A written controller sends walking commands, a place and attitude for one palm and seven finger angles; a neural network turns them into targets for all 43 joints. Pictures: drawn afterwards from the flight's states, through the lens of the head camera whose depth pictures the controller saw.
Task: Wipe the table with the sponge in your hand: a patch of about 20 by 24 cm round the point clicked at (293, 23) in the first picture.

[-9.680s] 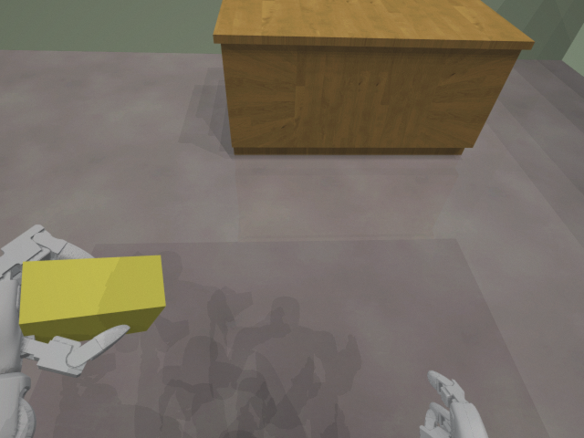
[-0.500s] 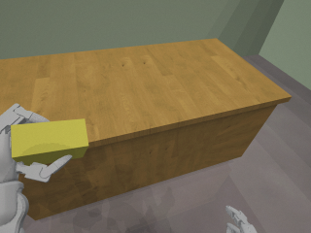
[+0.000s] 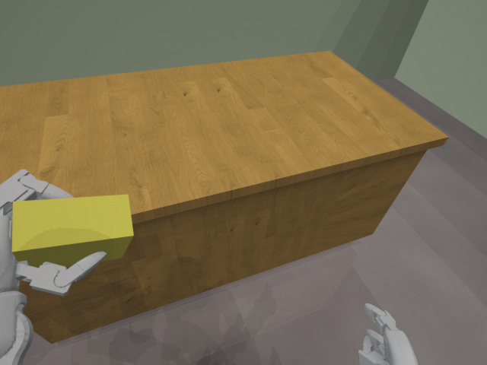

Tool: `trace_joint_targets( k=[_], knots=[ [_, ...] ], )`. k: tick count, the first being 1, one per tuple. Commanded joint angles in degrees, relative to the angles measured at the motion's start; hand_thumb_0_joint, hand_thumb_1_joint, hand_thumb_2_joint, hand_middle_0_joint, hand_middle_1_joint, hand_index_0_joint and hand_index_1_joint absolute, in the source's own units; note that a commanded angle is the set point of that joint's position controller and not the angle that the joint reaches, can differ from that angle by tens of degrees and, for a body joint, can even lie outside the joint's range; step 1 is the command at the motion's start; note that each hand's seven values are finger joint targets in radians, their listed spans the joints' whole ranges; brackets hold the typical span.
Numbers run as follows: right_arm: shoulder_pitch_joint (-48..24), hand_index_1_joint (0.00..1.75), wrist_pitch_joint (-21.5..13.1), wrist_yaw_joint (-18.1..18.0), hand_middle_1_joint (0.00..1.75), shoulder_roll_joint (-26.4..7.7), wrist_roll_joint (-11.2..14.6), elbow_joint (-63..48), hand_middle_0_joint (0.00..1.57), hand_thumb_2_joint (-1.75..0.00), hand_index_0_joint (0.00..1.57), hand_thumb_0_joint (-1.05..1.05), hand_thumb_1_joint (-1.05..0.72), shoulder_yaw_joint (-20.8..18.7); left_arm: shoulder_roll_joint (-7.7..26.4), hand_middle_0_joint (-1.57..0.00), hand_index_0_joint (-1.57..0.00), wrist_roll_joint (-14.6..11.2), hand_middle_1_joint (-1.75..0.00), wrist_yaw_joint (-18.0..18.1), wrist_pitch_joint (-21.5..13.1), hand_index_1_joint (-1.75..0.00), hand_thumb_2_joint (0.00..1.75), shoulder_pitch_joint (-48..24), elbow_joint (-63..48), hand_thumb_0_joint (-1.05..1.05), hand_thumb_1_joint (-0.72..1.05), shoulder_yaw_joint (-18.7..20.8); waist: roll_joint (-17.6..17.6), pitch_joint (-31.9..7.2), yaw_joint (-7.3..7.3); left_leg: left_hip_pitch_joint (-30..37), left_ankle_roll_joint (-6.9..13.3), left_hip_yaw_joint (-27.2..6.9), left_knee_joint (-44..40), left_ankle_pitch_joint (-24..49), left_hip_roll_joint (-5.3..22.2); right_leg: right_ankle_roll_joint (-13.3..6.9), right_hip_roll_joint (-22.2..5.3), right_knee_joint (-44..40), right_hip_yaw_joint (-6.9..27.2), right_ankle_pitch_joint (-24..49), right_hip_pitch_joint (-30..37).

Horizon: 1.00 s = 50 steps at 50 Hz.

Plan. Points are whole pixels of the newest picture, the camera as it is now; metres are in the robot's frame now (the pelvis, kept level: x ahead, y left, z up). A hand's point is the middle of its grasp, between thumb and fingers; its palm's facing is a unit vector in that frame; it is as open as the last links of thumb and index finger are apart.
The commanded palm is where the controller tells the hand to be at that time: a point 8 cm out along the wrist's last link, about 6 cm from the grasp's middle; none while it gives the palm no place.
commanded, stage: look again from close up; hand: left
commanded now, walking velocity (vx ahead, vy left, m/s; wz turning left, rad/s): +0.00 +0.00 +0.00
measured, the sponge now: (92, 232) +0.23 +0.22 +0.16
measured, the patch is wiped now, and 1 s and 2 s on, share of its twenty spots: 0.00 0.00 0.00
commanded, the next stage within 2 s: shuffle to correct the standing spot in 0.22 s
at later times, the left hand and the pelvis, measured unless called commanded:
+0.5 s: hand (88, 213) +0.25 +0.23 +0.17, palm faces +0.42 -0.81 -0.40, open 9.8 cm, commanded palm +0.20 +0.27 +0.20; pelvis +0.05 -0.02 +0.02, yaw +2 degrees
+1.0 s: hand (72, 177) +0.30 +0.26 +0.19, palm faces +0.38 -0.82 -0.42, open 9.8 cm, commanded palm +0.24 +0.32 +0.20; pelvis +0.09 +0.03 +0.01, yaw +1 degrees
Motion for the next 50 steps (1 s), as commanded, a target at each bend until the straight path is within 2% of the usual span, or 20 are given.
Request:
trace_joint_targets(
  k=[1,5,8,10,13,17,19,21,26,29,32,36,40,41,42,43,44,45,47,50],
  knots=[
    [-6.87,0.3,-5.16,-0.11,0.3,-4.4,-0.7,-9.89,0.2,-0.9,0.2,0.0,-0.9,-1.38,16.15,-1.2,-1.2,0.02,-1.6,0.63,-5.25,-1.6,1.3,-9.82,-22.94,0.0,0.1,9.83,17.6,-1.44,-0.05,3.06,5.99,-20.08,-27.25,-9.5,12.55,1.8,-1.64,0.71,3.79,-2.94,-3.84],
    [-7.07,0.3,-6.02,0.25,0.3,-4.75,-0.33,-10.56,0.2,-0.9,0.2,0.0,-0.9,-0.68,13.6,-1.2,-1.2,0.44,-1.6,1.6,-5.39,-1.6,1.3,-3.0,-20.55,0.0,0.1,8.79,8.2,-5.46,0.51,-1.12,1.98,-6.69,-15.96,0.12,5.52,1.37,-2.09,-19.57,4.04,11.4,15.0],
    [-4.76,0.3,-5.84,0.48,0.3,-4.87,-0.31,-9.16,0.2,-0.9,0.2,0.0,-0.9,-1.81,11.61,-1.2,-1.2,-0.61,-1.6,1.21,-4.84,-1.6,1.3,0.27,-14.12,0.0,0.1,8.51,-3.33,-5.16,0.03,-1.46,-0.44,-3.5,-4.94,-3.83,-0.13,-3.0,-9.97,-28.71,19.72,-0.59,10.12],
    [-3.81,0.3,-4.81,0.74,0.3,-4.12,0.27,-8.15,0.2,-0.9,0.2,0.0,-0.9,-1.95,10.94,-1.2,-1.2,-0.87,-1.6,1.26,-4.11,-1.6,1.3,2.52,-10.5,0.0,0.1,8.26,-4.68,-3.86,-0.13,-4.0,-0.81,-3.6,2.07,-3.0,0.15,-5.66,-14.71,-31.95,24.21,-1.04,9.06],
    [-4.07,0.3,-4.07,0.91,0.3,-4.18,0.53,-7.08,0.2,-0.9,0.2,0.0,-0.9,-1.36,9.71,-1.2,-1.2,-0.74,-1.6,1.24,-4.57,-1.6,1.3,1.38,-8.07,0.0,0.1,6.94,-3.28,-5.6,-0.58,-3.87,-0.64,-5.07,-1.95,-2.42,0.96,-4.89,-13.81,-27.57,17.35,14.07,12.76],
    [-6.75,0.3,-3.85,-0.19,0.3,-5.36,0.19,-6.94,0.2,-0.9,0.2,0.0,-0.9,-1.61,9.73,-1.2,-1.2,-1.18,-1.6,1.31,-4.77,-1.6,1.3,-0.16,-9.84,0.0,0.1,5.75,3.37,-8.32,0.04,7.58,0.57,-5.63,-14.51,10.32,1.79,0.49,-7.0,-22.55,8.65,18.56,12.17],
    [-7.37,0.3,-3.25,-0.4,0.3,-6.09,0.41,-8.08,0.2,-0.9,0.2,0.0,-0.9,-2.41,10.94,-1.2,-1.2,-1.21,-1.6,1.34,-4.85,-1.6,1.3,-0.47,-12.28,0.0,0.1,6.24,0.42,-8.81,0.26,5.89,1.22,-4.48,-11.26,8.63,1.16,1.4,-7.95,-23.65,10.82,18.36,14.32],
    [-8.74,0.3,-2.92,-0.42,0.3,-5.61,-0.08,-8.43,0.2,-0.9,0.2,0.0,-0.9,-1.9,13.71,-1.2,-1.2,-0.74,-1.6,1.77,-5.03,-1.6,1.3,-1.57,-16.15,0.0,0.1,8.1,3.45,-9.3,0.14,3.03,1.02,-3.61,-8.4,7.51,-0.21,-0.94,-10.8,-22.63,14.33,22.27,17.32],
    [-8.22,0.3,-2.08,-0.09,0.3,-6.2,-0.14,-9.38,0.2,-0.9,0.2,0.0,-0.9,-2.5,14.59,-1.2,-1.2,-1.17,-1.6,2.46,-6.04,-1.6,1.3,0.82,-18.71,0.0,0.1,9.34,1.82,-8.47,-0.19,-0.95,0.93,-3.83,-5.37,2.57,-0.17,-5.15,-14.9,-20.84,18.49,21.23,19.47],
    [-7.46,0.3,-1.01,0.18,0.3,-6.46,0.01,-9.59,0.2,-0.9,0.2,0.0,-0.9,-2.8,12.84,-1.2,-1.2,-1.85,-1.6,2.16,-6.43,-1.6,1.3,2.71,-16.77,0.0,0.1,8.82,2.84,-7.32,-0.92,1.65,1.25,-3.84,-7.07,5.11,0.57,-5.13,-13.47,-17.33,16.04,21.93,16.34],
    [-7.4,0.3,0.06,0.12,0.3,-6.97,0.48,-10.1,0.2,-0.9,0.2,0.0,-0.9,-2.88,11.86,-1.2,-1.2,-2.13,-1.6,1.57,-6.3,-1.6,1.3,4.58,-12.86,0.0,0.1,8.51,6.01,-6.59,-1.43,6.97,3.09,-7.84,-9.0,12.31,3.26,-2.77,-7.37,-9.99,10.78,21.86,9.31],
    [-7.71,0.3,0.1,-0.44,0.3,-6.77,0.6,-10.97,0.2,-0.9,0.2,0.0,-0.9,-2.38,11.81,-1.2,-1.2,-1.81,-1.6,0.72,-6.55,-1.6,1.3,0.21,-12.24,0.0,0.1,7.47,10.08,-2.29,-1.51,10.91,5.81,-15.03,-15.22,15.45,8.35,0.34,-1.52,-2.86,2.36,6.71,-2.68],
    [-7.3,0.3,-1.07,-0.37,0.3,-6.72,0.18,-11.03,0.2,-0.9,0.2,0.0,-0.9,-2.15,11.28,-1.2,-1.2,-0.95,-1.6,0.76,-6.24,-1.6,1.3,-2.71,-13.97,0.0,0.1,5.71,10.57,-1.77,-1.03,7.87,4.62,-11.37,-13.01,18.88,7.44,-0.18,-1.64,-9.23,-0.18,5.02,2.48],
    [-7.89,0.3,-1.33,-0.28,0.3,-6.89,0.06,-11.33,0.2,-0.9,0.2,0.0,-0.9,-2.04,12.75,-1.2,-1.2,-0.85,-1.6,0.98,-6.13,-1.6,1.3,-2.82,-14.84,0.0,0.1,7.1,7.88,-3.45,-0.27,3.54,3.47,-8.46,-8.34,21.51,5.44,-1.53,-2.33,-11.6,1.49,11.94,9.76],
    [-8.41,0.3,-1.32,-0.07,0.3,-6.64,0.4,-11.53,0.2,-0.9,0.2,0.0,-0.9,-2.34,12.76,-1.2,-1.2,-0.94,-1.6,1.2,-6.26,-1.6,1.3,-1.55,-15.39,0.0,0.1,7.28,2.15,-6.92,0.69,-3.87,2.31,-5.32,1.96,22.99,2.87,-4.31,-5.64,-12.76,8.19,21.7,20.09],
    [-8.05,0.3,-1.33,0.32,0.3,-6.23,0.82,-11.62,0.2,-0.9,0.2,0.0,-0.9,-3.07,14.08,-1.2,-1.2,-1.17,-1.6,1.59,-6.39,-1.6,1.3,0.13,-15.63,0.0,0.1,8.04,-9.55,-9.99,1.08,-13.44,0.48,-0.64,17.02,17.63,-1.52,-9.23,-14.74,-15.28,22.39,30.61,28.58],
    [-8.08,0.3,-1.77,0.9,0.3,-6.86,0.93,-11.28,0.2,-0.9,0.2,0.0,-0.9,-3.96,12.91,-1.2,-1.2,-1.68,-1.6,1.71,-7.52,-1.6,1.3,-0.05,-17.14,0.0,0.1,7.5,-11.81,-8.51,1.3,-23.77,-0.7,-2.67,28.13,-7.86,-3.26,-14.26,-22.5,-18.29,31.73,39.18,33.07],
    [-6.78,0.3,-1.84,1.38,0.3,-7.24,0.48,-10.02,0.2,-0.9,0.2,0.0,-0.9,-3.85,13.74,-1.2,-1.2,-1.59,-1.6,2.2,-8.64,-1.6,1.3,1.36,-18.31,0.0,0.1,9.14,-6.97,-6.74,1.33,-28.73,-0.42,-9.55,30.66,-15.35,0.46,-14.39,-24.95,-18.5,31.55,38.84,33.08],
    [-7.01,0.3,-0.51,2.35,0.3,-5.78,0.53,-8.89,0.2,-0.9,0.2,0.0,-0.9,-3.09,14.95,-1.2,-1.2,-1.11,-1.6,2.33,-9.64,-1.6,1.3,5.67,-19.95,0.0,0.1,11.03,2.77,-5.34,1.27,-27.93,0.6,-13.7,26.42,-15.71,4.94,-11.7,-25.09,-17.16,27.02,36.17,27.92],
    [-7.32,0.3,-0.1,2.52,0.3,-3.68,0.34,-8.03,0.2,-0.9,0.2,0.0,-0.9,-2.35,13.88,-1.2,-1.2,-1.12,-1.6,2.0,-10.8,-1.6,1.3,1.78,-22.38,0.0,0.1,10.45,0.39,-4.55,-1.11,-7.15,0.28,-5.59,9.67,-1.54,4.29,-7.06,-17.69,-18.37,11.86,33.3,9.62]
  ],
)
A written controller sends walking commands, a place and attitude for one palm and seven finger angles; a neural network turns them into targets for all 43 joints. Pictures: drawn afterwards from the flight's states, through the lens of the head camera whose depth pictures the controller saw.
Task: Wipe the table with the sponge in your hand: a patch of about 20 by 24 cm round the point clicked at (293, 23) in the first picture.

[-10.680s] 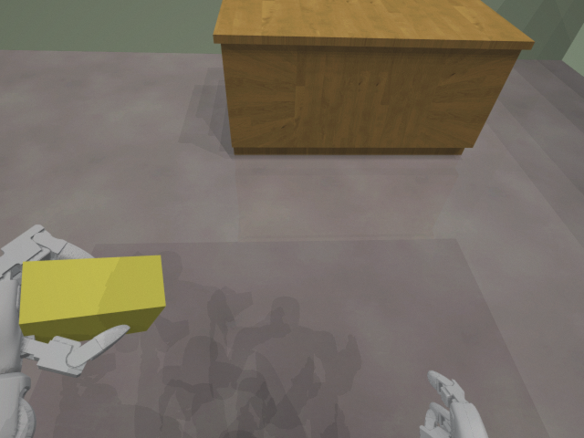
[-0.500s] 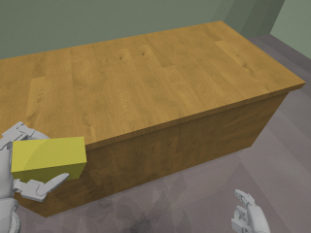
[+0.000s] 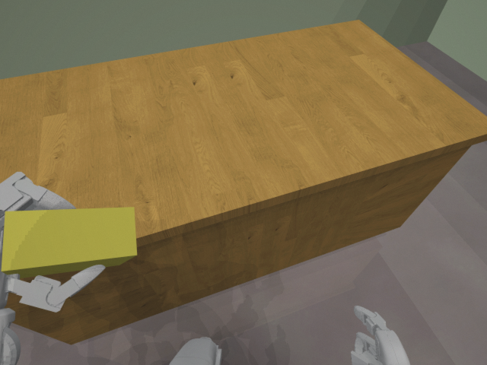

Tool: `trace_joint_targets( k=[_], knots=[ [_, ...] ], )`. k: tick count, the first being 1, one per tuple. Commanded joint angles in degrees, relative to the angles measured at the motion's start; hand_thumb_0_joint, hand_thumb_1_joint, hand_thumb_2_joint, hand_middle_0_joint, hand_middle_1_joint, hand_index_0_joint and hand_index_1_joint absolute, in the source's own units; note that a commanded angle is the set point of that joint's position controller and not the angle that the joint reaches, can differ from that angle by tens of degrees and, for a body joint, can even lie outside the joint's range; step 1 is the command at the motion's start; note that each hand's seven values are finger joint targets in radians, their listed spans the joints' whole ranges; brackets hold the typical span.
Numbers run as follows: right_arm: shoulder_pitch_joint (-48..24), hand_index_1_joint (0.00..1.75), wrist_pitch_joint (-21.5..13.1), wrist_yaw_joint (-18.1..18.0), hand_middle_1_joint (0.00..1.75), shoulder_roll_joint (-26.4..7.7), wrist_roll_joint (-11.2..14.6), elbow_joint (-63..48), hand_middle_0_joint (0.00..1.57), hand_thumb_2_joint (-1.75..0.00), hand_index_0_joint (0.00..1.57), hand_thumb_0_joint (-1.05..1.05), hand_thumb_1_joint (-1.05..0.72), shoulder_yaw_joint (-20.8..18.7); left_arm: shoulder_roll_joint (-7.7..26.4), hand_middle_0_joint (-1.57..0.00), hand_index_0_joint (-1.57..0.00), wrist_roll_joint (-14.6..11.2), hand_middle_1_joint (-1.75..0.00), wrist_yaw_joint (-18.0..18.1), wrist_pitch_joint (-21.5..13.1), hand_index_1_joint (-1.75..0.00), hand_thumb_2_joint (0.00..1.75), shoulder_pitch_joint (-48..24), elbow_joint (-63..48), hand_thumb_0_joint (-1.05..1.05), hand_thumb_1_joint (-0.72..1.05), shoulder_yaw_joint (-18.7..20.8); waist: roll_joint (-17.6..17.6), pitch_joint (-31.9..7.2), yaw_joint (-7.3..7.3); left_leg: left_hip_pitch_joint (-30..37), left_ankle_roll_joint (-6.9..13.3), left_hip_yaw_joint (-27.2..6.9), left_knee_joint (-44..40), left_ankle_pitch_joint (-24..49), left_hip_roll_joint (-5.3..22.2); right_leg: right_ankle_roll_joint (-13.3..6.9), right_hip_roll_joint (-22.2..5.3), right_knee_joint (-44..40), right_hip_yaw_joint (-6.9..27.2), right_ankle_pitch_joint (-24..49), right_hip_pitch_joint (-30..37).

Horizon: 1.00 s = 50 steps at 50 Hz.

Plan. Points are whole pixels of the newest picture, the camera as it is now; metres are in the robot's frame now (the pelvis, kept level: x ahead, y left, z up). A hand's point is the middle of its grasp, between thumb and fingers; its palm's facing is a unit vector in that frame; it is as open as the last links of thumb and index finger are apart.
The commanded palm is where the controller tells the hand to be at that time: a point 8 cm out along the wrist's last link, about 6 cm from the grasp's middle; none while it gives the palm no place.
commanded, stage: shuffle to correct the standing spot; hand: left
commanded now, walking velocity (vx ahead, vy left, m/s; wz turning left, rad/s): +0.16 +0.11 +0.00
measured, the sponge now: (91, 242) +0.23 +0.20 +0.16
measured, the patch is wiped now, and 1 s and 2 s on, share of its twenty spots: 0.00 0.00 0.00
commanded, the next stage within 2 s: come to a stop and stand still in 0.70 s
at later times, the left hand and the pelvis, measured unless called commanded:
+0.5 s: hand (15, 187) +0.27 +0.29 +0.20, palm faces +0.35 -0.79 -0.51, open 9.8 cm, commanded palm +0.23 +0.34 +0.19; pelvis +0.06 +0.06 +0.01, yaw -1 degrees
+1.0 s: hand out of the picture +0.32 +0.34 +0.20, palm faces +0.42 -0.79 -0.44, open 9.8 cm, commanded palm +0.27 +0.37 +0.19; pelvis +0.10 +0.09 +0.01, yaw -2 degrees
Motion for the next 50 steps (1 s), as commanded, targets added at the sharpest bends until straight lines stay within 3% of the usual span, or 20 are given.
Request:
trace_joint_targets(
  k=[1,4,6,7,9,13,14,15,16,20,27,29,31,35,38,39,41,42,46,50],
  knots=[
    [-6.93,0.3,-3.22,-1.04,0.3,-4.45,0.1,-8.03,0.2,-0.9,0.2,0.0,-0.9,-3.19,11.95,-1.2,-1.2,-0.91,-1.6,1.53,-4.75,-1.6,1.3,-5.21,-14.99,0.0,0.1,10.55,-3.87,-9.32,-0.85,10.93,-0.26,4.11,-17.39,15.7,2.67,-5.86,-12.78,-8.36,6.77,30.14,-1.92],
    [-5.2,0.3,-4.31,-2.71,0.3,-5.49,1.02,-7.74,0.2,-0.9,0.2,0.0,-0.9,-4.72,11.23,-1.2,-1.2,-1.3,-1.6,0.86,-3.08,-1.6,1.3,-5.68,-10.49,0.0,0.1,10.42,0.38,-11.04,-1.23,25.93,0.36,5.75,-26.8,22.82,-0.46,-1.47,-6.66,3.46,2.33,20.88,-6.7],
    [-4.36,0.3,-4.47,-3.49,0.3,-7.69,1.19,-9.19,0.2,-0.9,0.2,0.0,-0.9,-5.48,9.98,-1.2,-1.2,-1.74,-1.6,0.39,-2.48,-1.6,1.3,-5.5,-8.59,0.0,0.1,9.67,15.0,-11.5,-2.15,27.08,9.41,-18.35,-38.73,17.19,14.39,2.49,1.12,26.05,-0.15,-8.19,-16.7],
    [-5.05,0.3,-5.07,-3.31,0.3,-7.34,1.21,-9.75,0.2,-0.9,0.2,0.0,-0.9,-5.18,10.49,-1.2,-1.2,-1.63,-1.6,0.35,-2.79,-1.6,1.3,-7.39,-6.91,0.0,0.1,10.05,11.96,-8.81,-1.87,18.48,12.5,-24.36,-44.81,6.85,17.01,2.09,1.99,33.97,2.94,-11.62,-16.73],
    [-6.35,0.3,-5.5,-3.3,0.3,-5.83,0.79,-8.14,0.2,-0.9,0.2,0.0,-0.9,-3.96,12.33,-1.2,-1.2,-1.04,-1.6,0.3,-1.52,-1.6,1.3,-9.08,-5.21,0.0,0.1,10.86,8.92,-6.94,-1.09,14.56,13.02,-17.56,-41.48,14.41,14.72,2.39,-2.31,27.65,2.79,-11.4,-16.6],
    [-8.14,0.3,-7.67,-2.43,0.3,-5.37,1.44,-8.61,0.2,-0.9,0.2,0.0,-0.9,-2.95,10.97,-1.2,-1.2,-0.44,-1.6,0.44,-1.8,-1.6,1.3,-7.15,-12.13,0.0,0.1,8.95,11.66,-10.1,0.79,3.6,6.34,-4.77,-35.71,-3.13,7.46,1.5,-0.53,-0.35,-0.88,-2.13,3.56],
    [-8.19,0.3,-7.7,-2.33,0.3,-4.72,1.12,-8.91,0.2,-0.9,0.2,0.0,-0.9,-2.65,11.78,-1.2,-1.2,-0.03,-1.6,0.6,-1.63,-1.6,1.3,-5.42,-13.06,0.0,0.1,9.12,3.89,-9.46,1.2,-0.73,3.7,-0.95,-26.31,-5.91,3.13,-0.6,-3.35,-10.82,6.02,-4.45,6.41],
    [-7.88,0.3,-7.21,-2.06,0.3,-3.78,0.82,-9.32,0.2,-0.9,0.2,0.0,-0.9,-2.8,12.97,-1.2,-1.2,0.02,-1.6,0.61,-1.48,-1.6,1.3,-4.45,-14.54,0.0,0.1,9.37,-11.22,-8.2,0.89,-8.16,0.84,4.25,-8.88,-3.97,-2.38,-6.75,-15.67,-20.75,28.86,-13.71,6.52],
    [-8.21,0.3,-6.93,-1.62,0.3,-5.25,0.35,-8.97,0.2,-0.9,0.2,0.0,-0.9,-2.66,14.54,-1.2,-1.2,-0.71,-1.6,1.12,-1.28,-1.6,1.3,-5.25,-15.94,0.0,0.1,10.74,-12.48,-6.16,0.95,-13.1,-0.88,2.6,3.06,0.49,-2.17,-10.07,-24.08,-24.62,39.02,-7.34,5.71],
    [-6.31,0.3,-5.86,-1.33,0.3,-5.27,0.4,-6.04,0.2,-0.9,0.2,0.0,-0.9,-2.82,13.4,-1.2,-1.2,-0.86,-1.6,1.52,-3.2,-1.6,1.3,-0.01,-10.68,0.0,0.1,13.38,-4.2,-8.11,-0.46,-13.81,-1.73,-0.92,2.6,5.87,3.28,-9.08,-18.33,-12.76,18.11,36.52,12.4],
    [-6.2,0.3,-5.94,-2.82,0.3,-5.0,0.87,-6.04,0.2,-0.9,0.2,0.0,-0.9,-3.98,7.11,-1.2,-1.2,-0.97,-1.6,0.77,-2.12,-1.6,1.3,-3.54,-0.07,0.0,0.1,7.84,-6.62,-12.45,-0.22,20.64,1.11,8.97,-31.96,21.0,-1.65,-2.2,-8.79,-2.5,3.17,27.89,1.99],
    [-5.5,0.3,-5.15,-3.01,0.3,-8.03,1.17,-7.94,0.2,-0.9,0.2,0.0,-0.9,-5.54,6.73,-1.2,-1.2,-1.29,-1.6,0.2,-1.38,-1.6,1.3,-6.35,-6.06,0.0,0.1,5.75,6.86,-14.63,-1.38,33.66,8.46,-10.88,-33.96,30.75,11.62,2.21,-2.69,14.63,0.36,9.48,-14.53],
    [-7.65,0.3,-5.24,-3.11,0.3,-7.33,1.32,-9.42,0.2,-0.9,0.2,0.0,-0.9,-5.21,8.47,-1.2,-1.2,-0.93,-1.6,-0.31,-1.33,-1.6,1.3,-9.64,-9.02,0.0,0.1,5.39,8.42,-9.6,-0.99,28.69,15.26,-24.39,-42.44,26.0,19.25,2.13,0.55,31.59,4.17,-8.75,-23.89],
    [-7.95,0.3,-6.6,-3.07,0.3,-5.58,0.69,-8.19,0.2,-0.9,0.2,0.0,-0.9,-3.53,10.32,-1.2,-1.2,0.25,-1.6,0.93,-0.46,-1.6,1.3,-8.27,-18.29,0.0,0.1,6.79,12.46,-11.4,0.25,17.63,9.74,-6.17,-38.36,31.6,11.43,1.57,-2.49,13.9,1.34,-2.71,-10.75],
    [-8.76,0.3,-7.17,-3.1,0.3,-5.25,1.05,-9.24,0.2,-0.9,0.2,0.0,-0.9,-2.2,14.24,-1.2,-1.2,-0.02,-1.6,1.62,-1.62,-1.6,1.3,-3.95,-20.54,0.0,0.1,11.13,11.96,-14.38,1.16,10.98,5.2,-1.59,-32.32,23.38,8.46,1.13,-0.01,-6.26,-1.87,7.87,4.88],
    [-8.63,0.3,-6.73,-3.15,0.3,-4.97,0.9,-9.22,0.2,-0.9,0.2,0.0,-0.9,-2.11,14.46,-1.2,-1.2,-0.12,-1.6,1.76,-1.77,-1.6,1.3,-3.66,-18.88,0.0,0.1,11.98,7.7,-14.08,0.64,6.88,3.57,-0.16,-28.02,16.61,6.01,-0.31,-1.49,-11.03,2.31,9.53,8.96],
    [-7.05,0.3,-5.55,-3.3,0.3,-4.79,0.2,-8.64,0.2,-0.9,0.2,0.0,-0.9,-2.39,15.89,-1.2,-1.2,-1.0,-1.6,1.53,-1.26,-1.6,1.3,-2.32,-14.03,0.0,0.1,14.19,-7.32,-12.11,-0.72,-0.82,-0.03,3.62,-11.53,2.41,-1.35,-8.61,-16.12,-20.17,28.19,6.17,7.34],
    [-5.38,0.3,-5.1,-2.75,0.3,-4.96,1.05,-8.1,0.2,-0.9,0.2,0.0,-0.9,-3.73,11.6,-1.2,-1.2,-2.16,-1.6,1.17,0.0,-1.6,1.3,-1.92,-11.74,0.0,0.1,11.97,-12.37,-9.77,-0.01,-3.54,-1.06,2.55,-3.26,0.2,-1.04,-12.08,-20.73,-22.62,33.46,7.13,6.21],
    [-6.39,0.3,-4.67,-2.13,0.3,-3.99,1.39,-6.22,0.2,-0.9,0.2,0.0,-0.9,-1.31,8.69,-1.2,-1.2,-2.18,-1.6,0.79,0.59,-1.6,1.3,-1.42,-2.6,0.0,0.1,10.01,-2.97,-9.16,-0.7,4.82,-0.63,0.55,-18.77,2.7,2.4,-8.03,-15.34,-15.27,15.96,31.79,3.43],
    [-7.82,0.3,-4.75,-3.06,0.3,-5.61,0.91,-6.94,0.2,-0.9,0.2,0.0,-0.9,-2.35,4.8,-1.2,-1.2,-1.41,-1.6,0.46,1.22,-1.6,1.3,-4.0,-1.43,0.0,0.1,4.22,-2.74,-13.63,-0.16,21.16,0.45,-0.11,-35.94,27.69,3.91,-0.01,-5.61,-9.06,5.18,25.47,2.29]
  ],
)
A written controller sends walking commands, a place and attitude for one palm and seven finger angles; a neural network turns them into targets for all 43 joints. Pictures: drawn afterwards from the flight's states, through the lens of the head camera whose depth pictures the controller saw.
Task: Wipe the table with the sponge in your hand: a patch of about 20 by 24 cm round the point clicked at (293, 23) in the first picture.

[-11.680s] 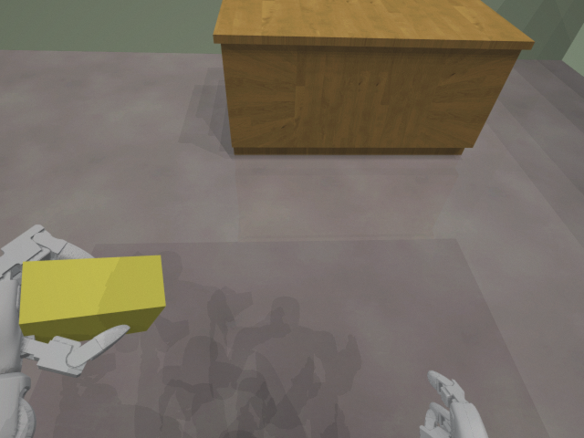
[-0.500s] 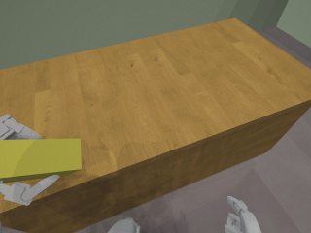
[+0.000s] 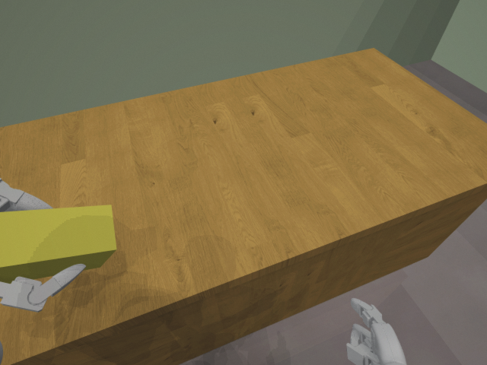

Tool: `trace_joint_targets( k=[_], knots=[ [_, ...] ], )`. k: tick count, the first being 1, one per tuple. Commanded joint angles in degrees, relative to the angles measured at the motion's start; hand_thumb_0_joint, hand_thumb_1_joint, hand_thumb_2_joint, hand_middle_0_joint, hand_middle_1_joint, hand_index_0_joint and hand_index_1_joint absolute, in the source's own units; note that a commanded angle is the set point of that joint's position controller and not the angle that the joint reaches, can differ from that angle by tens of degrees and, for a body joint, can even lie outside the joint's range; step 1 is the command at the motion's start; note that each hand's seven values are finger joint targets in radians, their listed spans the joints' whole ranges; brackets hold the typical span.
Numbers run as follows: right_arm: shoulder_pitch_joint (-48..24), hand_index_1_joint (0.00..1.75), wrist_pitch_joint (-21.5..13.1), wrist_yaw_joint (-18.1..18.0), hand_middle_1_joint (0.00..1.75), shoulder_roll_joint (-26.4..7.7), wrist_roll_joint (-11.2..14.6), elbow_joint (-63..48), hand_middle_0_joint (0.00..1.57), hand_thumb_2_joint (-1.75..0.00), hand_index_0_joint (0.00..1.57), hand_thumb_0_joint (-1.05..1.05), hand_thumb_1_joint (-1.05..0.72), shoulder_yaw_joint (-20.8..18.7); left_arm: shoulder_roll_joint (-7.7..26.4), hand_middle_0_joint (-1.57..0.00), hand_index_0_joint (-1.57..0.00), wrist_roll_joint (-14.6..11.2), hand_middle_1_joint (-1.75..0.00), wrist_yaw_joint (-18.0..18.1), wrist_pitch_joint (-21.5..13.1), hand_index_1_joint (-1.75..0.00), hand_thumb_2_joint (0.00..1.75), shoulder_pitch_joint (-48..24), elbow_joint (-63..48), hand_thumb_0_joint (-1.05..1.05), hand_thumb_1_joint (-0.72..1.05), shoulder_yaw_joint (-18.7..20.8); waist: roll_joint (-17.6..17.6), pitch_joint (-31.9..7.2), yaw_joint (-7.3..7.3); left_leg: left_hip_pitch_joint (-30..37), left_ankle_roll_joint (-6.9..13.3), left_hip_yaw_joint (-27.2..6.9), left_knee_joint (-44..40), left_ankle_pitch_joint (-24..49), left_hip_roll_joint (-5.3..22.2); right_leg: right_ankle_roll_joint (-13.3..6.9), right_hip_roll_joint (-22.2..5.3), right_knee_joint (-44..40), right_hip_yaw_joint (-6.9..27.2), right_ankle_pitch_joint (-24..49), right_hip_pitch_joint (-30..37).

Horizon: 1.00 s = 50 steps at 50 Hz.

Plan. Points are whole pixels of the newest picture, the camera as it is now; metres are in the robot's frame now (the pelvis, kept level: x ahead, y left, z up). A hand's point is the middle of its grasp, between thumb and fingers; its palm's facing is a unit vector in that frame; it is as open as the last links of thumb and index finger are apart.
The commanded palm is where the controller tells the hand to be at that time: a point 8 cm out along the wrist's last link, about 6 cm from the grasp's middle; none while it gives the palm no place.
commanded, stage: come to a stop and stand still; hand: left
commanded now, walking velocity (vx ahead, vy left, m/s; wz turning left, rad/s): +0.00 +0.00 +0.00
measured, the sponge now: (70, 243) +0.22 +0.23 +0.16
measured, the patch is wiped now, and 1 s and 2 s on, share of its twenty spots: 0.00 0.00 0.00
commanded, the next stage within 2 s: look again from close up in 1.78 s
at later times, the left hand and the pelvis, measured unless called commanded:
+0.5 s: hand out of the picture +0.21 +0.34 +0.19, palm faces +0.55 -0.74 -0.40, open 9.8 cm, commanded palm +0.14 +0.31 +0.18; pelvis -0.02 +0.03 +0.00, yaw +0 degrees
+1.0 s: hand out of the picture +0.22 +0.32 +0.17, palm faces +0.40 -0.84 -0.37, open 9.8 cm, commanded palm +0.16 +0.35 +0.18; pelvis +0.00 +0.07 +0.00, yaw +0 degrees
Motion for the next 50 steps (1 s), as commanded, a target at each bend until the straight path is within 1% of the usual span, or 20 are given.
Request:
trace_joint_targets(
  k=[1,2,4,6,11,18,19,20,21,22,26,27,30,31,32,36,39,42,46,50],
  knots=[
    [-7.39,0.3,-3.07,-1.81,0.3,-7.34,0.1,-8.92,0.2,-0.9,0.2,0.0,-0.9,-4.24,4.73,-1.2,-1.2,-0.36,-1.6,0.32,-0.46,-1.6,1.3,-6.63,-7.45,0.0,0.1,-0.94,-0.33,-10.59,-0.61,11.63,2.77,-8.53,-13.05,23.06,8.88,3.26,-5.24,-1.23,4.72,13.58,2.94],
    [-7.1,0.3,-2.63,-2.03,0.3,-7.75,0.14,-9.75,0.2,-0.9,0.2,0.0,-0.9,-4.44,4.67,-1.2,-1.2,-0.04,-1.6,0.27,-0.08,-1.6,1.3,-6.11,-8.19,0.0,0.1,-1.41,0.01,-9.51,0.08,8.77,3.85,-9.68,-13.32,21.11,10.33,4.04,-4.59,-2.82,4.51,9.3,3.78],
    [-7.17,0.3,-2.53,-2.2,0.3,-7.73,0.03,-10.42,0.2,-0.9,0.2,0.0,-0.9,-4.32,5.96,-1.2,-1.2,0.54,-1.6,0.31,1.01,-1.6,1.3,-6.72,-10.41,0.0,0.1,-1.03,-2.35,-6.8,-0.48,4.56,2.61,-7.02,-11.66,14.35,6.45,3.26,-4.29,-6.19,6.23,10.64,5.63],
    [-8.96,0.3,-2.73,-2.71,0.3,-7.0,-0.59,-9.98,0.2,-0.9,0.2,0.0,-0.9,-3.24,11.27,-1.2,-1.2,0.57,-1.6,0.95,-0.17,-1.6,1.3,-10.26,-19.21,0.0,0.1,2.24,5.13,-8.25,-0.18,4.58,2.03,-7.3,-13.73,15.61,5.55,2.72,-4.8,-5.24,5.68,13.48,8.16],
    [-7.26,0.3,-3.53,-3.19,0.3,-6.57,-0.94,-10.3,0.2,-0.9,0.2,0.0,-0.9,-3.41,12.42,-1.2,-1.2,-0.14,-1.6,2.06,-1.19,-1.6,1.3,-4.2,-20.74,0.0,0.1,4.94,9.51,-10.86,0.2,4.64,1.23,-7.61,-15.4,15.59,5.34,2.36,-4.09,-5.62,4.85,13.12,11.34],
    [-5.25,0.3,-2.29,-2.98,0.3,-6.8,-0.44,-9.94,0.2,-0.9,0.2,0.0,-0.9,-3.3,5.49,-1.2,-1.2,-0.83,-1.6,1.24,0.78,-1.6,1.3,-0.4,-8.26,0.0,0.1,0.82,2.42,-7.59,-0.6,2.78,0.22,-6.81,-18.2,6.62,5.45,3.08,-3.18,-9.28,4.36,8.44,8.75],
    [3.13,0.3,-5.55,-2.85,0.3,-10.05,-2.04,-10.49,0.2,-0.9,0.2,0.0,-0.9,-5.08,52.82,-1.2,-1.2,8.8,-1.6,0.02,-5.18,-1.6,1.3,-64.23,-18.9,0.0,0.1,33.22,-5.01,1.4,0.78,-5.9,1.79,-1.8,-8.84,7.22,6.26,6.62,-6.77,-11.68,7.98,5.34,-0.26],
    [-0.22,0.3,-5.03,-2.74,0.3,-2.1,0.22,-7.67,0.2,-0.9,0.2,0.0,-0.9,-2.34,16.75,-1.2,-1.2,2.54,-1.6,-2.73,-2.87,-1.6,1.3,-30.87,16.54,0.0,0.1,9.81,-6.94,-10.7,-0.32,5.36,1.64,-2.82,-8.83,9.54,1.29,1.64,-9.08,-10.72,8.4,1.45,-0.74],
    [-1.4,0.3,-4.7,-1.89,0.3,-5.71,0.29,-9.32,0.2,-0.9,0.2,0.0,-0.9,-4.88,14.81,-1.2,-1.2,0.91,-1.6,-2.39,-2.61,-1.6,1.3,-20.69,9.09,0.0,0.1,10.07,-1.2,-10.29,1.88,9.23,0.73,-3.29,-11.61,9.59,1.99,0.49,-6.4,-10.36,11.04,6.18,0.68],
    [1.14,0.3,-5.69,-1.61,0.3,-6.28,0.33,-9.63,0.2,-0.9,0.2,0.0,-0.9,-4.61,8.9,-1.2,-1.2,1.04,-1.6,-3.43,-2.74,-1.6,1.3,-21.62,12.96,0.0,0.1,2.02,-1.45,-9.47,0.99,7.41,0.02,-1.88,-10.84,7.34,2.49,0.55,-7.01,-10.46,11.88,7.14,1.65],
    [-3.24,0.3,-7.26,0.77,0.3,-5.48,1.35,-11.1,0.2,-0.9,0.2,0.0,-0.9,-3.67,1.85,-1.2,-1.2,0.19,-1.6,-3.57,-4.22,-1.6,1.3,-14.04,-2.04,0.0,0.1,-7.98,1.99,-7.22,1.27,7.09,1.2,-3.55,-16.26,0.67,3.74,2.54,-5.35,-10.04,9.32,-1.84,1.66],
    [-2.52,0.3,-7.29,0.79,0.3,-5.5,0.94,-11.81,0.2,-0.9,0.2,0.0,-0.9,-3.28,1.98,-1.2,-1.2,0.78,-1.6,-3.52,-4.41,-1.6,1.3,-14.72,-4.35,0.0,0.1,-9.03,0.14,-5.71,1.22,3.67,1.44,-4.47,-17.7,-3.61,4.0,2.77,-4.93,-10.16,8.03,-5.01,2.34],
    [-2.15,0.3,-7.61,0.34,0.3,-6.74,0.22,-12.11,0.2,-0.9,0.2,0.0,-0.9,-3.49,10.31,-1.2,-1.2,2.5,-1.6,-2.01,-5.38,-1.6,1.3,-15.36,-8.05,0.0,0.1,-0.54,-2.48,-3.39,1.21,-3.19,1.28,-6.4,-20.81,-12.84,4.19,2.87,-3.15,-9.4,7.03,-10.35,4.05],
    [-3.33,0.3,-7.43,-0.07,0.3,-7.09,0.4,-11.93,0.2,-0.9,0.2,0.0,-0.9,-3.38,16.17,-1.2,-1.2,2.82,-1.6,-1.14,-5.89,-1.6,1.3,-16.39,-10.7,0.0,0.1,5.45,0.58,-3.16,1.18,-4.47,1.55,-6.84,-21.84,-14.56,4.83,3.1,-2.59,-7.95,6.02,-8.97,5.06],
    [-2.88,0.3,-7.41,-0.38,0.3,-6.44,0.05,-12.56,0.2,-0.9,0.2,0.0,-0.9,-3.14,14.07,-1.2,-1.2,2.63,-1.6,-1.31,-6.69,-1.6,1.3,-15.64,-10.03,0.0,0.1,5.18,1.48,-3.88,0.98,-7.15,2.27,-8.02,-22.6,-16.25,5.38,3.07,-2.72,-5.96,4.9,-7.51,7.91],
    [-2.35,0.3,-8.31,-0.67,0.3,-5.95,0.03,-13.2,0.2,-0.9,0.2,0.0,-0.9,-3.47,18.03,-1.2,-1.2,2.08,-1.6,-1.21,-8.69,-1.6,1.3,-15.48,-15.46,0.0,0.1,10.5,11.55,-7.12,0.86,-6.54,2.27,-9.28,-22.97,-13.35,7.12,2.65,-2.05,-0.74,3.9,0.78,11.54],
    [-0.74,0.3,-9.51,-0.51,0.3,-5.79,-0.49,-12.93,0.2,-0.9,0.2,0.0,-0.9,-3.39,14.74,-1.2,-1.2,1.44,-1.6,-1.88,-10.17,-1.6,1.3,-12.95,-15.82,0.0,0.1,8.19,12.33,-8.49,0.82,-4.94,1.85,-9.38,-21.35,-8.14,7.16,2.26,-2.54,-0.75,3.29,3.2,12.09],
    [0.73,0.3,-10.46,0.06,0.3,-6.32,-0.59,-10.9,0.2,-0.9,0.2,0.0,-0.9,-3.48,9.03,-1.2,-1.2,1.2,-1.6,-2.36,-9.97,-1.6,1.3,-9.66,-13.1,0.0,0.1,3.32,8.27,-9.27,0.29,1.89,-0.03,-8.1,-18.41,4.12,6.5,2.09,-2.66,-3.2,3.13,6.48,7.94],
    [1.19,0.3,-10.06,0.54,0.3,-6.84,-0.1,-9.13,0.2,-0.9,0.2,0.0,-0.9,-4.28,6.03,-1.2,-1.2,1.6,-1.6,-2.4,-7.73,-1.6,1.3,-6.94,-6.39,0.0,0.1,0.45,2.89,-9.32,-0.16,7.44,-2.55,-6.6,-15.86,17.97,6.49,2.37,-2.94,-4.09,3.74,11.46,4.99],
    [0.69,0.3,-8.16,0.06,0.3,-7.02,-0.33,-9.76,0.2,-0.9,0.2,0.0,-0.9,-4.47,7.58,-1.2,-1.2,1.64,-1.6,-2.46,-6.8,-1.6,1.3,-9.79,-3.96,0.0,0.1,0.94,0.48,-8.15,0.01,5.33,-2.92,-6.98,-16.38,17.5,6.92,2.61,-3.48,-4.84,4.28,10.87,5.54]
  ],
)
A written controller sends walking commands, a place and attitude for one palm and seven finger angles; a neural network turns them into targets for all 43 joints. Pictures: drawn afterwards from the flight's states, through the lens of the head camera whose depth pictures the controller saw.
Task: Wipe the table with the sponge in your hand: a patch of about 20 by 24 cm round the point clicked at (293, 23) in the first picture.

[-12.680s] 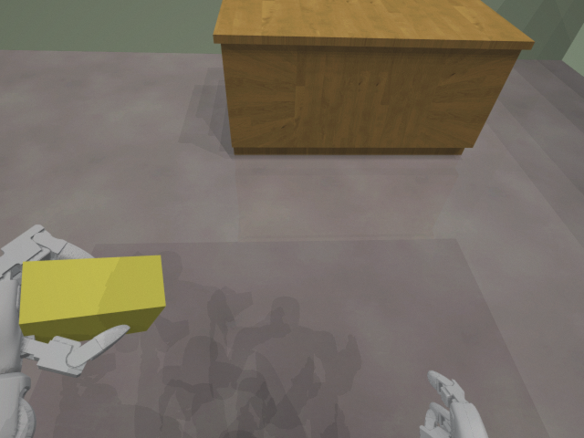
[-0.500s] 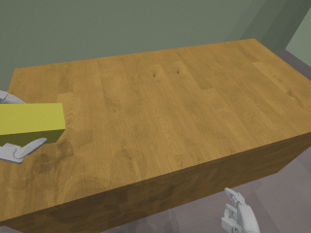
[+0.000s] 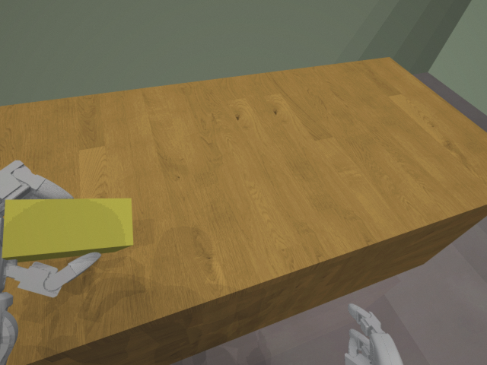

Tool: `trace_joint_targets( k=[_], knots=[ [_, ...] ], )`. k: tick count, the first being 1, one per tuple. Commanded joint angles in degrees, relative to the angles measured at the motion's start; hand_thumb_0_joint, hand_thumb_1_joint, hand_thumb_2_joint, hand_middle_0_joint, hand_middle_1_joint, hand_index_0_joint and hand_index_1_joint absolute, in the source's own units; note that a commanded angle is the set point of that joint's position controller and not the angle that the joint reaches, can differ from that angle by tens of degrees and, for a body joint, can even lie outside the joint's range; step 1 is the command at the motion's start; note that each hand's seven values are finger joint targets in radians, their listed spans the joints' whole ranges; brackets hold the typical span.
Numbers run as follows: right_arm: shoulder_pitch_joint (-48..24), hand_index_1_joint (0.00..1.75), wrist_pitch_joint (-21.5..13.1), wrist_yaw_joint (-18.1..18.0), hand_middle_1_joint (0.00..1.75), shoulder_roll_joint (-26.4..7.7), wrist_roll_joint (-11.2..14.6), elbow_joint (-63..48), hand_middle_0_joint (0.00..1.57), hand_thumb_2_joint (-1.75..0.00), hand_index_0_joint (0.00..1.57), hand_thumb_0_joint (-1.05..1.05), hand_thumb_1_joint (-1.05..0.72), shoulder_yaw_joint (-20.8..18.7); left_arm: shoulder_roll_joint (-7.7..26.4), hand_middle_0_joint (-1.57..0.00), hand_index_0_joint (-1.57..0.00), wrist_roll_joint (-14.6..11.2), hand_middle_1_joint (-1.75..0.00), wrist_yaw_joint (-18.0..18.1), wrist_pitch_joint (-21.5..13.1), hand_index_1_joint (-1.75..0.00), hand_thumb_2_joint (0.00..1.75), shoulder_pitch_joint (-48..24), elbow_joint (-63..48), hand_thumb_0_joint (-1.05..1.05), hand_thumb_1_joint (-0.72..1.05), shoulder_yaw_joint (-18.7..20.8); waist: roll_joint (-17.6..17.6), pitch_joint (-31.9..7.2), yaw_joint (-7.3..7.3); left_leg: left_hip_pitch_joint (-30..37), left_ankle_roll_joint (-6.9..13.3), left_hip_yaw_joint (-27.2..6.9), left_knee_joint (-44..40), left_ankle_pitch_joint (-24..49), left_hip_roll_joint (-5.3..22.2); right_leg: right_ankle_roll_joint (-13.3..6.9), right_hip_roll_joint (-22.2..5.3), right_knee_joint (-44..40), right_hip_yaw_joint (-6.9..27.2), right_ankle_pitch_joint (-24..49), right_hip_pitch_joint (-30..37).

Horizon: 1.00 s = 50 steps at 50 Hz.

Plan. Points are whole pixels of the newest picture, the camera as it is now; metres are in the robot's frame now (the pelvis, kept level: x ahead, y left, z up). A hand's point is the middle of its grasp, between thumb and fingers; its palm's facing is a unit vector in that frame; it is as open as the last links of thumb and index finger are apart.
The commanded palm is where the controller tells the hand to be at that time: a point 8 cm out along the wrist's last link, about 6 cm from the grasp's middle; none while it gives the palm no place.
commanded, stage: come to a stop and stand still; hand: left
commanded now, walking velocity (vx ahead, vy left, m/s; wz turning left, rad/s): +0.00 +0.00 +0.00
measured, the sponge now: (88, 230) +0.23 +0.23 +0.15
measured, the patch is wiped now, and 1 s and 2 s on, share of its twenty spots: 0.00 0.00 0.00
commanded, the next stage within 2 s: look again from close up in 0.78 s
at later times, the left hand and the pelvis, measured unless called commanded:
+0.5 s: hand (81, 239) +0.22 +0.23 +0.15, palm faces +0.39 -0.85 -0.37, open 9.8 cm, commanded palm +0.16 +0.26 +0.18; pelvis +0.00 -0.02 +0.00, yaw +0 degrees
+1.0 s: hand (91, 245) +0.21 +0.22 +0.15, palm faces +0.37 -0.86 -0.36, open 9.8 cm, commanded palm +0.16 +0.25 +0.18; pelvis +0.00 -0.03 +0.00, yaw +0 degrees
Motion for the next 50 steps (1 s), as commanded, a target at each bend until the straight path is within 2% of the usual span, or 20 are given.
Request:
trace_joint_targets(
  k=[1,2,6,7,11,12,17,21,22,26,27,31,32,36,37,42,45,46,47,50],
  knots=[
    [-4.89,0.3,-1.79,-1.54,0.3,-8.03,0.65,-8.94,0.2,-0.9,0.2,0.0,-0.9,-3.8,9.64,-1.2,-1.2,-0.26,-1.6,0.76,-0.94,-1.6,1.3,-6.21,-9.32,0.0,0.1,4.61,4.06,-8.73,-1.49,2.8,-7.19,-8.16,-7.62,14.9,8.92,-2.84,-0.91,0.0,1.54,8.59,3.59],
    [-4.94,0.3,-1.23,-1.7,0.3,-7.88,0.14,-9.33,0.2,-0.9,0.2,0.0,-0.9,-3.39,8.12,-1.2,-1.2,-0.76,-1.6,0.42,-1.1,-1.6,1.3,-5.85,-8.2,0.0,0.1,3.34,4.03,-8.67,-1.31,1.49,-6.51,-8.14,-8.16,12.32,8.79,-2.71,-1.07,-0.66,1.18,7.78,4.13],
    [-6.79,0.3,-0.92,-2.24,0.3,-7.26,0.29,-11.07,0.2,-0.9,0.2,0.0,-0.9,-3.14,12.51,-1.2,-1.2,-0.7,-1.6,1.13,-1.29,-1.6,1.3,-8.08,-16.46,0.0,0.1,6.52,7.95,-9.76,-1.21,1.1,-5.66,-8.12,-7.98,8.79,7.86,-3.24,-1.44,-0.43,2.25,8.4,6.29],
    [-6.51,0.3,-0.86,-2.17,0.3,-7.23,-0.1,-11.29,0.2,-0.9,0.2,0.0,-0.9,-2.9,9.89,-1.2,-1.2,-1.18,-1.6,0.8,-1.51,-1.6,1.3,-6.74,-16.01,0.0,0.1,4.58,7.65,-9.85,-1.07,0.5,-4.91,-7.73,-8.01,7.46,7.7,-3.21,-1.33,-0.87,1.93,8.32,6.65],
    [-6.39,0.3,-1.29,-2.24,0.3,-7.23,0.15,-11.38,0.2,-0.9,0.2,0.0,-0.9,-3.22,11.43,-1.2,-1.2,-1.17,-1.6,1.39,-1.37,-1.6,1.3,-4.33,-18.37,0.0,0.1,6.25,11.34,-11.55,-1.26,2.76,-5.47,-7.64,-7.06,11.05,7.64,-3.55,-1.48,-0.24,2.47,10.09,6.67],
    [-5.58,0.3,-0.99,-2.18,0.3,-7.37,-0.23,-11.16,0.2,-0.9,0.2,0.0,-0.9,-3.08,9.26,-1.2,-1.2,-1.55,-1.6,1.13,-1.42,-1.6,1.3,-2.93,-16.51,0.0,0.1,4.81,9.76,-11.41,-1.08,1.99,-5.11,-7.67,-7.11,11.16,7.76,-3.42,-1.31,-0.78,1.91,10.31,7.01],
    [-4.69,0.3,-0.02,-2.43,0.3,-7.8,0.12,-10.5,0.2,-0.9,0.2,0.0,-0.9,-3.32,6.62,-1.2,-1.2,-1.98,-1.6,0.82,0.36,-1.6,1.3,-0.3,-7.84,0.0,0.1,3.09,5.14,-8.73,-1.48,1.82,-4.85,-7.33,-7.43,8.41,7.72,-3.24,-1.76,-3.47,3.18,9.6,4.26],
    [-5.99,0.3,0.37,-2.94,0.3,-7.94,0.76,-10.85,0.2,-0.9,0.2,0.0,-0.9,-3.58,8.11,-1.2,-1.2,-1.64,-1.6,1.05,1.36,-1.6,1.3,-3.6,-8.14,0.0,0.1,3.26,3.23,-7.64,-1.68,1.77,-4.16,-7.3,-7.77,4.32,7.28,-3.16,-2.11,-4.99,4.62,7.07,2.89],
    [-5.63,0.3,0.5,-2.99,0.3,-8.11,0.4,-10.71,0.2,-0.9,0.2,0.0,-0.9,-3.48,6.5,-1.2,-1.2,-1.74,-1.6,0.82,1.16,-1.6,1.3,-3.74,-7.74,0.0,0.1,1.66,2.63,-8.07,-1.67,1.6,-3.77,-7.23,-7.7,3.84,7.15,-3.13,-2.01,-5.19,4.13,6.38,3.08],
    [-7.53,0.3,-0.04,-3.25,0.3,-7.97,0.76,-11.33,0.2,-0.9,0.2,0.0,-0.9,-3.43,10.64,-1.2,-1.2,-1.23,-1.6,1.78,1.0,-1.6,1.3,-6.94,-14.67,0.0,0.1,4.03,5.43,-9.28,-1.5,1.86,-3.54,-7.38,-7.54,3.13,6.64,-3.31,-2.32,-4.61,4.77,5.85,4.13],
    [-7.0,0.3,-0.08,-3.21,0.3,-8.03,0.26,-11.24,0.2,-0.9,0.2,0.0,-0.9,-3.21,8.62,-1.2,-1.2,-1.4,-1.6,1.58,0.6,-1.6,1.3,-6.1,-14.57,0.0,0.1,2.35,5.54,-9.35,-1.4,1.28,-3.2,-7.38,-7.68,2.55,6.52,-3.3,-2.22,-4.65,4.19,5.08,4.54],
    [-6.97,0.3,-0.43,-3.25,0.3,-7.97,0.56,-11.07,0.2,-0.9,0.2,0.0,-0.9,-3.71,12.24,-1.2,-1.2,-1.52,-1.6,2.32,0.84,-1.6,1.3,-2.49,-15.83,0.0,0.1,6.56,6.66,-10.46,-1.36,1.72,-3.45,-7.47,-6.6,3.98,6.39,-3.65,-2.69,-4.38,5.2,6.72,5.14],
    [-6.16,0.3,-0.15,-3.16,0.3,-7.82,0.18,-10.84,0.2,-0.9,0.2,0.0,-0.9,-3.42,9.87,-1.2,-1.2,-1.87,-1.6,2.02,0.71,-1.6,1.3,-0.97,-14.12,0.0,0.1,5.04,5.51,-10.4,-1.25,1.17,-3.31,-7.33,-6.69,4.51,6.44,-3.58,-2.56,-4.5,4.54,6.9,5.49],
    [-6.05,0.3,0.05,-3.22,0.3,-8.0,0.68,-10.52,0.2,-0.9,0.2,0.0,-0.9,-3.83,10.18,-1.2,-1.2,-2.2,-1.6,1.9,1.46,-1.6,1.3,1.87,-11.03,0.0,0.1,6.15,5.64,-9.81,-1.58,1.68,-3.66,-7.26,-6.67,5.65,6.68,-3.56,-2.63,-4.87,5.17,7.68,4.28],
    [-5.36,0.3,0.28,-3.13,0.3,-7.93,0.52,-10.3,0.2,-0.9,0.2,0.0,-0.9,-3.63,8.26,-1.2,-1.2,-2.47,-1.6,1.55,1.55,-1.6,1.3,2.42,-9.0,0.0,0.1,4.58,3.93,-9.55,-1.56,1.43,-3.46,-7.36,-6.86,5.15,6.89,-3.41,-2.39,-5.26,4.8,6.78,3.91],
    [-5.88,0.3,0.38,-3.39,0.3,-8.21,0.66,-10.1,0.2,-0.9,0.2,0.0,-0.9,-3.63,7.55,-1.2,-1.2,-2.09,-1.6,1.29,2.06,-1.6,1.3,-0.62,-8.66,0.0,0.1,2.68,3.17,-8.15,-1.71,1.43,-3.11,-7.54,-7.8,3.28,7.3,-3.05,-2.04,-5.9,4.59,4.6,2.34],
    [-5.89,0.3,0.13,-3.51,0.3,-8.31,0.68,-10.41,0.2,-0.9,0.2,0.0,-0.9,-3.86,8.43,-1.2,-1.2,-1.7,-1.6,1.53,2.07,-1.6,1.3,-2.97,-11.53,0.0,0.1,2.61,3.53,-9.0,-1.64,1.51,-3.1,-7.63,-7.56,4.12,7.02,-3.19,-2.19,-5.38,5.05,5.86,3.54],
    [-7.12,0.3,-0.04,-3.63,0.3,-8.19,0.81,-10.4,0.2,-0.9,0.2,0.0,-0.9,-3.71,10.32,-1.2,-1.2,-1.46,-1.6,1.74,2.06,-1.6,1.3,-4.47,-14.03,0.0,0.1,3.7,5.56,-9.22,-1.65,2.16,-3.08,-7.47,-7.51,4.55,7.0,-3.16,-2.27,-5.17,4.96,6.57,3.44],
    [-6.55,0.3,-0.02,-3.67,0.3,-8.1,0.46,-10.26,0.2,-0.9,0.2,0.0,-0.9,-3.5,8.87,-1.2,-1.2,-1.66,-1.6,1.67,1.82,-1.6,1.3,-3.88,-13.31,0.0,0.1,2.65,4.97,-9.48,-1.58,1.93,-2.95,-7.47,-7.61,4.81,7.07,-3.13,-2.21,-4.93,4.31,6.76,3.96],
    [-6.17,0.3,-0.2,-3.63,0.3,-8.0,0.49,-10.52,0.2,-0.9,0.2,0.0,-0.9,-3.69,9.7,-1.2,-1.2,-1.66,-1.6,1.9,1.82,-1.6,1.3,-3.36,-14.33,0.0,0.1,3.59,5.63,-10.07,-1.44,1.69,-3.26,-7.74,-7.44,5.26,6.98,-3.39,-2.35,-4.57,4.8,7.26,4.97]
  ],
)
